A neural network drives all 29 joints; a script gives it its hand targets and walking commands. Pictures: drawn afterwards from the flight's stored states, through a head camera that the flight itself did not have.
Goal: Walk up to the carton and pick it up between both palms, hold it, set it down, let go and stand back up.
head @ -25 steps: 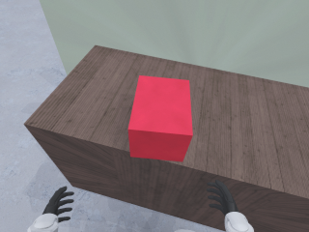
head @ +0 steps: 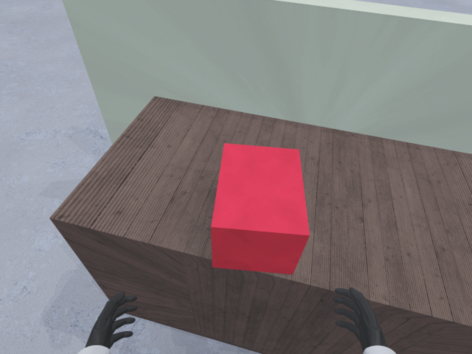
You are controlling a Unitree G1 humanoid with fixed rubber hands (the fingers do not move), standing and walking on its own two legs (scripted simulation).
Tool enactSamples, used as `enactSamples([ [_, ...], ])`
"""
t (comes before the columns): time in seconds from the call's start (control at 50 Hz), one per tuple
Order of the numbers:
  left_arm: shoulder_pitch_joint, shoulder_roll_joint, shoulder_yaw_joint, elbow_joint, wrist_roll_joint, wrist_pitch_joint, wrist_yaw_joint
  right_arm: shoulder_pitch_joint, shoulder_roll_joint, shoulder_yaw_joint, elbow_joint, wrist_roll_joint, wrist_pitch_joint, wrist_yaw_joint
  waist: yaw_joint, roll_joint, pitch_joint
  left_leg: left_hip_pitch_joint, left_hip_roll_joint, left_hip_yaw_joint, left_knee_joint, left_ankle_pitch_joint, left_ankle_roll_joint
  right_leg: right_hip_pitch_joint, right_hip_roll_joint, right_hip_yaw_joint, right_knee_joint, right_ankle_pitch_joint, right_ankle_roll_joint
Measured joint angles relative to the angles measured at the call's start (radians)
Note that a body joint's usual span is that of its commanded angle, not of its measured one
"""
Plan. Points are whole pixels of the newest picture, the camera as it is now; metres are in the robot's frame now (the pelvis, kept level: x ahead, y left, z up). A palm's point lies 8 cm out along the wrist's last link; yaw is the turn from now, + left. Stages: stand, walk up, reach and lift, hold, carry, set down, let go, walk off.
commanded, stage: reach and lift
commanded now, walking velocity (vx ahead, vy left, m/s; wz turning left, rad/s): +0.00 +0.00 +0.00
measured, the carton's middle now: (257, 206) +0.43 -0.04 -0.04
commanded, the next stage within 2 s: none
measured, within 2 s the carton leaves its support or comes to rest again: neither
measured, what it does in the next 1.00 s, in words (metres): stands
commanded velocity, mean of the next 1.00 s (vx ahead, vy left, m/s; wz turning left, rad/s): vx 0.00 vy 0.00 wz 0.00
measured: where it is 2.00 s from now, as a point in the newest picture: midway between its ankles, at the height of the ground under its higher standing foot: outside the picture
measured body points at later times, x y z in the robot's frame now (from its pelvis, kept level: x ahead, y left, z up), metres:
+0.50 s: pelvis +0.02 +0.02 +0.00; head +0.00 +0.03 +0.45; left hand +0.21 +0.22 -0.03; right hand +0.20 -0.21 -0.02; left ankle -0.01 +0.13 -0.74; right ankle +0.02 -0.11 -0.74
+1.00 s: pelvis +0.00 +0.00 +0.00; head -0.02 +0.01 +0.45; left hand +0.28 +0.18 +0.00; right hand +0.26 -0.21 +0.00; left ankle -0.01 +0.13 -0.74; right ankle +0.02 -0.11 -0.74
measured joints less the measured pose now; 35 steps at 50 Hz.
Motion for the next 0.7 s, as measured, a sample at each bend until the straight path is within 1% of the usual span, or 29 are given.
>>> enactSamples([
  [0.2,0.056,-0.024,-0.041,-0.060,-0.002,-0.107,0.013,0.010,-0.027,0.031,0.011,0.076,-0.096,0.012,0.010,0.006,-0.003,0.059,-0.002,0.014,-0.030,-0.019,0.009,0.062,0.002,0.018,-0.048,-0.003,0.013],
  [0.42,0.107,-0.039,-0.083,-0.132,-0.019,-0.210,0.037,0.040,-0.053,0.042,-0.041,0.125,-0.168,0.024,0.006,0.025,-0.013,0.067,-0.008,0.016,-0.031,-0.027,0.018,0.074,-0.001,0.028,-0.061,-0.004,0.022],
  [0.56,0.058,-0.029,-0.086,-0.098,-0.045,-0.279,0.039,0.012,-0.055,0.040,-0.050,0.149,-0.190,0.027,0.003,0.019,-0.023,0.053,-0.010,0.012,-0.025,-0.019,0.017,0.057,-0.001,0.030,-0.046,-0.001,0.019],
  [0.7,-0.037,-0.027,-0.096,-0.004,-0.091,-0.342,0.040,-0.047,-0.035,0.034,-0.025,0.167,-0.188,0.017,-0.007,0.010,-0.031,0.033,-0.010,0.005,-0.011,-0.010,0.013,0.035,0.000,0.029,-0.025,0.002,0.013],
])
